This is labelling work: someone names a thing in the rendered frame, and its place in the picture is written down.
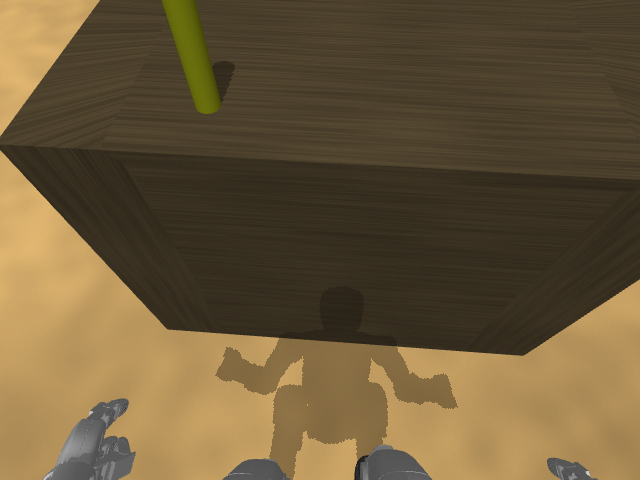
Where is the left robot hand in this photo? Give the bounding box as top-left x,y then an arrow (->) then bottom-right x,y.
55,398 -> 136,480

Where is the right robot hand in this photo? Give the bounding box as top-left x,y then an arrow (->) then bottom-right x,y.
547,458 -> 598,480

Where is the left robot arm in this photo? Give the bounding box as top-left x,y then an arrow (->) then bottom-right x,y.
42,461 -> 96,480

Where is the can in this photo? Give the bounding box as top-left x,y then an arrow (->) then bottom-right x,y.
161,0 -> 221,114

